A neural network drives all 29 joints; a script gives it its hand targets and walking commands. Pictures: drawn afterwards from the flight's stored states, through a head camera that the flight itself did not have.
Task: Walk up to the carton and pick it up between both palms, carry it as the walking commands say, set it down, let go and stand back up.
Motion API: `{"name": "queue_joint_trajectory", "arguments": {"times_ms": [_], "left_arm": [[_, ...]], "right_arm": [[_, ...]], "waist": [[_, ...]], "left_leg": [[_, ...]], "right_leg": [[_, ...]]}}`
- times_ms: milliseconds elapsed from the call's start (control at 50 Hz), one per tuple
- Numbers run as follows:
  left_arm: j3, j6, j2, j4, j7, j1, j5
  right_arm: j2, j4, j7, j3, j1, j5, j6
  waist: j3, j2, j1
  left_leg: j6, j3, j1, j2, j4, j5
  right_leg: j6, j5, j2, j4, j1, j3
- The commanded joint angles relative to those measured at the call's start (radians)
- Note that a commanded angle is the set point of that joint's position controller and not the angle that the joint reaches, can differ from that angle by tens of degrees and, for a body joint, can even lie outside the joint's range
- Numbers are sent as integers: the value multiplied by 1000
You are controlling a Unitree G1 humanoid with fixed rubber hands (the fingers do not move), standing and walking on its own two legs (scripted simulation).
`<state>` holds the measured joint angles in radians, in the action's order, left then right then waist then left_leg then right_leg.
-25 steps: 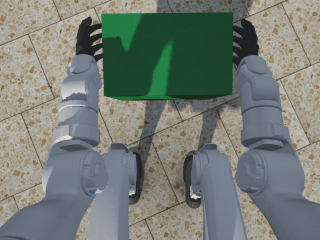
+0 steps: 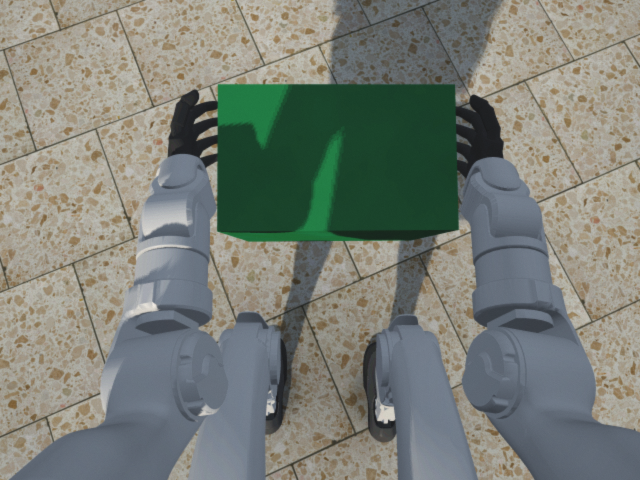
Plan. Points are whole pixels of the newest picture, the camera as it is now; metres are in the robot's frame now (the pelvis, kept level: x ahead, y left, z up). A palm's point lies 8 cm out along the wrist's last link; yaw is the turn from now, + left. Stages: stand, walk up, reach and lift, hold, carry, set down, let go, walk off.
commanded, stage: reach and lift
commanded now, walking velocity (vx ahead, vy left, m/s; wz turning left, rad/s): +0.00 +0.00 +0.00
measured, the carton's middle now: (333, 177) +0.49 +0.00 -0.14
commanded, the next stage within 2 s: none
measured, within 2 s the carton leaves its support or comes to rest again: neither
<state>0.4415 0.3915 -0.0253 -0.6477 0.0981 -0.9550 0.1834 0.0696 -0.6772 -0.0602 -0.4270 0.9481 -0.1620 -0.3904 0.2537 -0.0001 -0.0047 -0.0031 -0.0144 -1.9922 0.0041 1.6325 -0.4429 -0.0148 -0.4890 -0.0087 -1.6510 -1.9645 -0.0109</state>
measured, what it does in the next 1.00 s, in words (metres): rises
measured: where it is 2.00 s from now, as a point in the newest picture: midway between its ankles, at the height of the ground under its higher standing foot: (325, 404)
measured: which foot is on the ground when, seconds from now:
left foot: down 0.00-1.00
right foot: down 0.00-1.00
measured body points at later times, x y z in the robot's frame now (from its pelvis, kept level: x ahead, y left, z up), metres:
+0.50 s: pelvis +0.01 +0.00 +0.07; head +0.22 +0.00 +0.46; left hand +0.47 +0.18 +0.01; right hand +0.47 -0.17 +0.01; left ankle +0.11 +0.12 -0.49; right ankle +0.10 -0.12 -0.49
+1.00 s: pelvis +0.04 +0.00 +0.13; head +0.21 +0.01 +0.55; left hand +0.45 +0.18 +0.09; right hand +0.46 -0.17 +0.08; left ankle +0.11 +0.12 -0.49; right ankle +0.10 -0.12 -0.49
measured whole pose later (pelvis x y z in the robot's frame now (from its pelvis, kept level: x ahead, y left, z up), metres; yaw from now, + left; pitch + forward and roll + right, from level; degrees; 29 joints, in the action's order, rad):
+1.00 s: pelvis +0.04 +0.00 +0.13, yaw +0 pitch +36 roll +0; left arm 0.46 0.39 0.08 -0.55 0.03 -0.67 0.26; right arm -0.04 -0.58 -0.01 -0.45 0.66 -0.24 -0.40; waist 0.28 0.00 -0.01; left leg 0.00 -0.01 -1.42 0.00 1.14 -0.35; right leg -0.01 -0.39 -0.01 -1.15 -1.39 -0.02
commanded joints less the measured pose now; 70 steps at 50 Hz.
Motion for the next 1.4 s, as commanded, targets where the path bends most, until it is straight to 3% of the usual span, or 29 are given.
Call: {"name": "queue_joint_trajectory", "arguments": {"times_ms": [0,800,1380], "left_arm": [[-522,-17,970,10,-365,-626,-180],[-525,-5,1048,16,-435,-342,-109],[-576,9,1058,126,-472,-80,-57]], "right_arm": [[-949,59,367,503,664,184,33],[-1013,84,415,498,406,116,30],[-1060,174,447,551,139,63,6]], "waist": [[1012,-1,0],[834,9,-6],[591,1,1]], "left_leg": [[3,66,680,-147,-161,223],[9,23,1023,-140,-531,278],[15,-6,1376,-116,-853,421]], "right_leg": [[15,220,-145,193,521,73],[14,280,-139,556,868,31],[22,444,-114,894,1271,-11]]}}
